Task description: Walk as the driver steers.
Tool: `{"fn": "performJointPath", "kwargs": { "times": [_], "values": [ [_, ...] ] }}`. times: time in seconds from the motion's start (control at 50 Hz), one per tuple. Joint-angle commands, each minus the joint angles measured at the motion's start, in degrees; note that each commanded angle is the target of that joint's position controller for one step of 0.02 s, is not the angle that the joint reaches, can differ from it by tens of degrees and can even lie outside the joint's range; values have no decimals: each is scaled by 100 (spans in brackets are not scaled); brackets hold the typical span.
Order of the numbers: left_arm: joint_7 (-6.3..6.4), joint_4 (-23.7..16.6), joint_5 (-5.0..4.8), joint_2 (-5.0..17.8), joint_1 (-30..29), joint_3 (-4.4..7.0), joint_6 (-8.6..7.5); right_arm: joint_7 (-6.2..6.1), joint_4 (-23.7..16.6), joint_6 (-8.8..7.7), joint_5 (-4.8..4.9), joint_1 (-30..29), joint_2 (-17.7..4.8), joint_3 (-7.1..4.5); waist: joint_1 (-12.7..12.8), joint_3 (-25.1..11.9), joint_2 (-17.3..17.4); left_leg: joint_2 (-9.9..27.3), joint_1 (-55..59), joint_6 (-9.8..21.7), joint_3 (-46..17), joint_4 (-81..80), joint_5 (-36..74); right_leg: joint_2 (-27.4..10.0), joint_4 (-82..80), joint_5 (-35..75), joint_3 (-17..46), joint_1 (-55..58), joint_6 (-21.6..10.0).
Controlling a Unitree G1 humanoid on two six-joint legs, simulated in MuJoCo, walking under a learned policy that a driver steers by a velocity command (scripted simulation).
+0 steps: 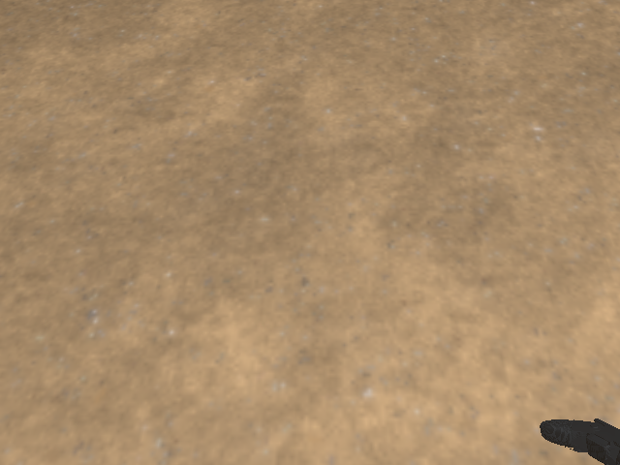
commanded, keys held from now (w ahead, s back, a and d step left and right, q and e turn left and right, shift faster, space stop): e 0.56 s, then w+e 0.44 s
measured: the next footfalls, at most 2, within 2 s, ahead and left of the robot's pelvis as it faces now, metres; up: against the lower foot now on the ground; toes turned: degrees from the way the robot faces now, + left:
left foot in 0.12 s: +0.21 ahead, +0.12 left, +0.00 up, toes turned -10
right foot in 0.56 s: +0.10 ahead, -0.12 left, +0.00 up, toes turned -22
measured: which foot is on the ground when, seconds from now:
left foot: up 0.00-0.10, down 0.12-0.56, up 0.58-0.98, down 1.00-1.00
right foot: down 0.00-0.12, up 0.14-0.54, down 0.56-1.00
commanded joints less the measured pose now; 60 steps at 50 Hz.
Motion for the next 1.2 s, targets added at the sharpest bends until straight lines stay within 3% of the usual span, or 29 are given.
{"fn": "performJointPath", "kwargs": {
  "times": [0.02, 0.08, 0.1, 0.12, 0.14, 0.16, 0.18, 0.2, 0.26, 0.32, 0.42, 0.52, 0.54, 0.56, 0.58, 0.6, 0.62, 0.64, 0.7, 0.82, 0.9, 0.98, 1.0, 1.02, 1.04, 1.06, 1.08, 1.12, 1.2],
  "values": [
    [133, -390, -48, 1036, -153, 302, 76, 16, -360, -31, 44, -138, -446, -152, -271, -636, -783, -414, 921, -11, 145, -577, 485, -1100, 65, 2791, 1076, -72, -637],
    [190, -579, -43, 980, -539, 316, 141, 26, -288, -104, 18, 160, -622, -259, -594, -682, -851, -310, 1593, 204, 15, -1403, 880, -989, 607, 2069, 1501, -54, -391],
    [183, -660, -19, 808, -572, 275, 134, -9, -251, -130, -40, 370, -760, -308, -681, -855, -680, 23, 2232, 390, -60, -1703, 1481, -735, 1099, 1686, 1402, -268, -197],
    [167, -793, 89, 481, -465, 172, 110, -85, -265, -112, -144, 784, -1101, -372, -736, -1455, 151, 1182, 3438, 827, -948, -1468, 3152, -334, 2432, 60, 911, -936, 71],
    [153, -739, 75, 259, 567, 96, 91, -98, -270, 6, -248, 830, -1158, -354, -303, -1954, 1398, 2480, 4425, 1840, -2488, -1292, 4386, 322, 3669, -3124, 396, -2064, 337],
    [137, -585, 33, 812, 896, 190, 148, -72, -216, 108, -57, 784, -942, -355, -263, -1944, 1263, 2701, 4068, 2113, -2963, -1501, 3140, -185, 4487, -2933, 154, -2383, 541],
    [166, -548, -15, 1122, 432, 306, 248, -78, -298, 152, -8, 568, -593, -262, -409, -1395, 698, 2203, 3644, 1875, -2246, -1587, 2296, -363, 4868, -2450, 39, -2570, 705],
    [202, -574, -25, 1148, 123, 349, 355, -75, -304, 206, -26, 334, -502, -219, -403, -1106, 408, 1840, 3187, 1658, -1658, -1709, 1683, -469, 4934, -2067, -71, -2609, 795],
    [210, -736, 11, 852, -108, 319, 528, -98, -233, 276, -112, -13, -638, -242, -299, -609, 624, 1326, 2004, 1590, -595, -2138, 1317, -588, 4780, -1380, -393, -2117, 910],
    [172, -928, 42, 629, -403, 246, 505, -149, -96, 295, -89, 93, -693, -284, -411, -716, 689, 1417, 2202, 1760, -258, -2238, 1437, -715, 4090, -1116, -534, -2052, 915],
    [13, -1161, 49, 649, -808, 189, 494, -133, 20, 379, -21, 56, -987, -389, -522, -835, 671, 1612, 2196, 1775, 147, -2258, 1179, -862, 2887, -777, -775, -1382, 729],
    [-120, -1200, 49, 752, -661, 258, 519, -97, 182, 437, 182, 95, -1146, -445, -320, -815, 646, 1659, 2260, 1340, 453, -1641, 870, -636, 1146, -152, -1126, -512, 288],
    [-104, -1138, 72, 873, -495, 317, 517, -97, 292, 445, 203, 314, -1011, -421, -293, -811, 464, 1470, 1961, 1010, 681, -1226, 464, -544, 662, 233, -1022, -13, 103],
    [-33, -1167, 72, 1311, -357, 444, 509, -69, 349, 451, 91, 562, -723, -354, -382, -730, -633, 964, 1100, 427, 1278, -24, -606, -1299, 21, 1469, 158, 631, -271],
    [41, -1338, 89, 1879, -402, 535, 499, -65, 17, 437, -146, 384, -535, -275, -446, -586, -2060, 33, -628, -96, 1441, 1342, -2889, -2602, -147, 1855, 2121, 1004, -1337],
    [-1, -1314, 225, 1665, -139, 503, 359, -92, -92, 381, -74, -170, -811, -370, 58, -835, -1395, 5, -840, -12, 451, 2235, -2890, -2624, -469, 423, 2419, 715, -1719],
    [-23, -1241, 203, 1468, -252, 433, 231, -59, -106, 351, 74, -191, -915, -424, -102, -668, -1154, 171, -1032, 157, 223, 2335, -2270, -2323, -676, -1122, 2145, 680, -1434],
    [-16, -1233, 105, 1299, -498, 390, 164, -45, 8, 324, 113, -71, -977, -477, -247, -450, -977, 272, -1124, 234, 205, 2214, -1738, -2108, -798, -2029, 1962, 570, -1141],
    [63, -1264, 103, 1048, -648, 248, 98, 4, 138, 185, 41, 19, -928, -500, -389, -302, -1029, 190, -888, 176, 256, 1830, -707, -1734, -1010, -1800, 1636, 418, -914],
    [118, -1107, 42, 1229, -306, 328, 1, 115, 153, -45, 95, -352, -642, -380, -216, -193, -1028, -71, -83, -2, 263, -27, 18, -1439, -894, -926, 1254, 207, -881],
    [80, -1028, -22, 1295, -155, 362, 33, 184, 78, -141, 177, -506, -697, -348, -139, -118, -1000, -155, 566, 18, 198, -705, -217, -1461, -681, -1164, 1639, -133, -932],
    [47, -1046, -19, 1028, -303, 278, 78, 170, 244, -266, 209, 154, -850, -423, -558, -264, -983, -160, 1933, 271, 257, -1407, -109, -1188, -101, -1250, 1933, -515, -708],
    [53, -1059, -1, 772, -335, 200, 75, 129, 356, -287, 168, 631, -960, -475, -791, -463, -863, 129, 2765, 411, 92, -1517, -143, -942, 454, -1356, 1717, -947, -505],
    [42, -1114, 73, 316, -305, 60, 59, 74, 484, -290, 61, 1462, -1243, -538, -1061, -1052, 19, 1157, 4003, 754, -979, -1677, -836, -443, 2138, -1886, 995, -1699, -192],
    [70, -1500, -100, 354, -238, 53, -15, 114, 652, -233, -60, 1900, -1799, -654, -915, -1114, 1536, 2256, 4590, 1530, -3444, -2438, -2968, 16, 3651, -2427, 297, -3347, -10],
    [85, -1335, -146, 892, -170, 173, -45, 139, 576, -228, 30, 1559, -1422, -570, -850, -576, 1110, 2338, 4194, 1600, -3582, -2637, -3592, -465, 4435, -2036, 338, -3836, 81],
    [65, -1257, -103, 1072, -391, 238, -28, 104, 520, -206, 85, 1358, -1061, -467, -863, -151, 862, 2059, 3876, 1416, -2819, -2593, -3090, -614, 4674, -1528, 267, -3976, 121],
    [26, -1170, -23, 925, -506, 244, -11, 53, 497, -163, 50, 1036, -740, -354, -731, 52, 553, 1625, 3420, 1206, -1653, -2665, -1609, -860, 4625, -784, 141, -3777, 218],
    [-83, -1312, -35, 550, -791, 156, -5, -2, 627, -199, 12, 1121, -709, -326, -735, 42, 528, 1319, 3059, 1213, -295, -2889, 155, -1051, 4432, 4, -168, -3621, 374]
  ]
}}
